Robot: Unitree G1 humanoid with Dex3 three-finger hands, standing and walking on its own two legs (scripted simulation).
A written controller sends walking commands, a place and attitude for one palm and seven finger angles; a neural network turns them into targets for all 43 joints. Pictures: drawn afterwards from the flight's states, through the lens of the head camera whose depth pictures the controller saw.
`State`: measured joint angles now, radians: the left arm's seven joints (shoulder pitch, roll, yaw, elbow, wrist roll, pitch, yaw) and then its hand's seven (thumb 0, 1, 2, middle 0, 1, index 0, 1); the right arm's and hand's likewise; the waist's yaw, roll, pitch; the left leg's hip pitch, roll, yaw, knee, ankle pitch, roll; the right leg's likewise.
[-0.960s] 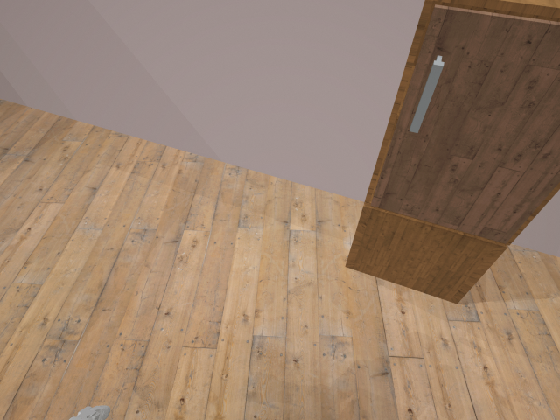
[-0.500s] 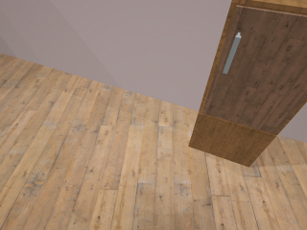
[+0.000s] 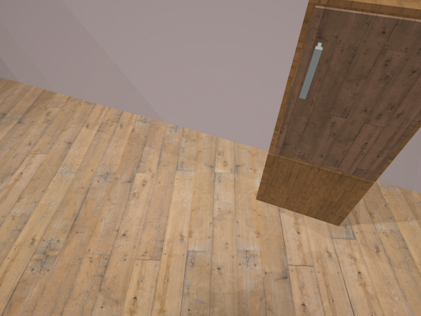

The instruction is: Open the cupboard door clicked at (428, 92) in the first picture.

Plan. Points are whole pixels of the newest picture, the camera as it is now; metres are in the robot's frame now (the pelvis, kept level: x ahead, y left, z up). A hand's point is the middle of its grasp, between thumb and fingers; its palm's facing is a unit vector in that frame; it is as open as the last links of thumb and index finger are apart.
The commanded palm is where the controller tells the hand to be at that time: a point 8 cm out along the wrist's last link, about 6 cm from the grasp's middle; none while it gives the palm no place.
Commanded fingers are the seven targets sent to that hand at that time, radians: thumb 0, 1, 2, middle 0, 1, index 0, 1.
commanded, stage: look at it before walking up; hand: left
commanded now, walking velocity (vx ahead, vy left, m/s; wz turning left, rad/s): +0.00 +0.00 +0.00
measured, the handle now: (310, 71) +0.81 -0.27 +0.07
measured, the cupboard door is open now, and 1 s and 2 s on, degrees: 0 0 0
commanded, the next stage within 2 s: turn to face it in 0.48 s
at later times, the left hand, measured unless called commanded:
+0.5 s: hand out of the picture +0.07 +0.25 -0.16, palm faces -0.03 -0.94 -0.33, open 7.4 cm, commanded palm none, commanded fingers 0.00 0.90 0.90 -0.20 -0.30 -0.20 -0.30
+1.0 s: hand out of the picture +0.06 +0.20 -0.18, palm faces -0.13 -0.96 -0.23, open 7.4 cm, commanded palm none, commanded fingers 0.00 0.90 0.90 -0.20 -0.30 -0.20 -0.30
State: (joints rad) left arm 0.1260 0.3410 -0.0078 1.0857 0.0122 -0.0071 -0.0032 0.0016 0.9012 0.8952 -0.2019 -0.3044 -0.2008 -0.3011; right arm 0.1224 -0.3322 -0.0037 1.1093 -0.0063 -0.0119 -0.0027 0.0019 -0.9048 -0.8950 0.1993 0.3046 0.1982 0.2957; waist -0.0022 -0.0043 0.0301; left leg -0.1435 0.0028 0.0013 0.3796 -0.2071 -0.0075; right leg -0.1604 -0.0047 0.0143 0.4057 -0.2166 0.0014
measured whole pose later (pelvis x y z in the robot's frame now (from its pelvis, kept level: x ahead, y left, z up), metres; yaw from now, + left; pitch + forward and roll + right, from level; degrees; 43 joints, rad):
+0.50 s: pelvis +0.00 +0.00 +0.00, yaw +0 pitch -2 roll +0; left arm 0.14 0.34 -0.01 1.09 0.01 -0.01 0.00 0.00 0.90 0.90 -0.20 -0.30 -0.20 -0.30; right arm 0.12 -0.33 0.00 1.11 0.00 -0.01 0.00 0.00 -0.90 -0.89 0.20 0.30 0.20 0.30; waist 0.00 -0.01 0.03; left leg -0.13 0.00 0.00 0.36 -0.20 -0.01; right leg -0.14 0.00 0.01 0.38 -0.21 0.00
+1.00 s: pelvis -0.02 +0.00 -0.02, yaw -6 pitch +0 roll +0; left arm 0.21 0.23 0.01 0.98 0.02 0.05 0.00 0.00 0.90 0.90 -0.20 -0.30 -0.20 -0.30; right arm 0.18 -0.22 -0.03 1.01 -0.01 0.03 -0.02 0.00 -0.91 -0.90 0.20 0.30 0.20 0.30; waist 0.00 -0.01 0.06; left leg -0.27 0.05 0.10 0.58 -0.31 -0.01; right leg -0.32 0.05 0.11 0.59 -0.26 0.00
